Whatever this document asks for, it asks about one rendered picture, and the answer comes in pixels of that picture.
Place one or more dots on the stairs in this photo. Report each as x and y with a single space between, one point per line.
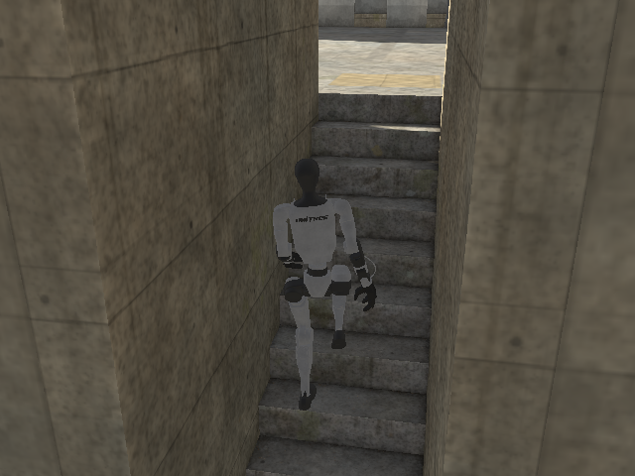
368 418

